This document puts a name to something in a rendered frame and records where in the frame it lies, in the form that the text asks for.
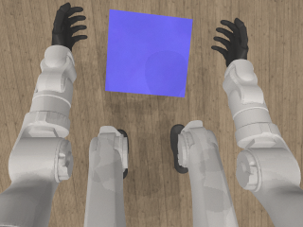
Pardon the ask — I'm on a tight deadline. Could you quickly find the robot left hand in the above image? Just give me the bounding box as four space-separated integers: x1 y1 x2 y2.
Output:
51 2 88 52

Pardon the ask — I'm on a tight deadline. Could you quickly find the robot right forearm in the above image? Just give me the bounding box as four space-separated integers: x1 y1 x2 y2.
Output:
223 59 301 183

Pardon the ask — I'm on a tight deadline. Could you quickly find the left robot foot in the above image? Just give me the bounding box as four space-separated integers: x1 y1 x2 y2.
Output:
117 129 129 179

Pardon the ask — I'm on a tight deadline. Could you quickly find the robot left upper arm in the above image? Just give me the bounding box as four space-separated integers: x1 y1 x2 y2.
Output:
0 137 74 227

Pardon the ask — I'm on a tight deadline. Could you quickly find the robot left forearm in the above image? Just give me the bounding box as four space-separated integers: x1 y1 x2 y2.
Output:
8 44 77 180

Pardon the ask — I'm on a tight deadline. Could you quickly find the robot right upper arm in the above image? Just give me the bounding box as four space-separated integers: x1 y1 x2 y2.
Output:
236 148 303 227

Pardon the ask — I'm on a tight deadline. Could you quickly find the carton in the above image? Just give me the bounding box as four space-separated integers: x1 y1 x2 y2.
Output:
105 9 193 97

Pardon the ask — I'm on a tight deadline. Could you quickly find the robot right shin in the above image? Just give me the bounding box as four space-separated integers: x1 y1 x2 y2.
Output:
177 120 219 168

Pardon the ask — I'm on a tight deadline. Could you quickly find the robot right hand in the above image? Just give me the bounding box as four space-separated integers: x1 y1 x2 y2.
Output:
211 18 249 67

